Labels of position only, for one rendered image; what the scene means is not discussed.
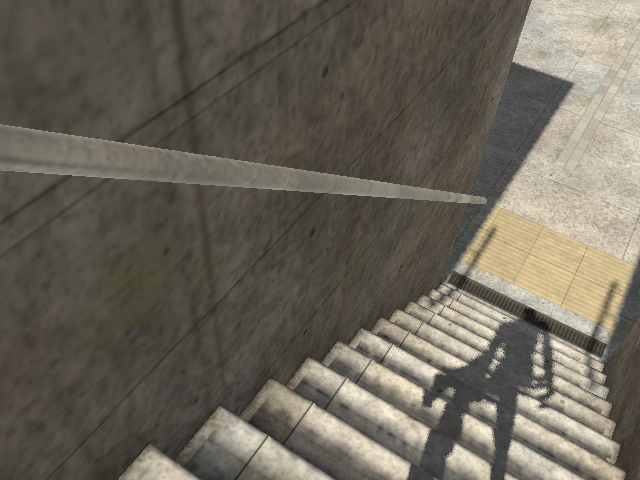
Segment stairs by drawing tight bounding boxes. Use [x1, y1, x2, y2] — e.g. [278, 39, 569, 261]
[118, 283, 627, 480]

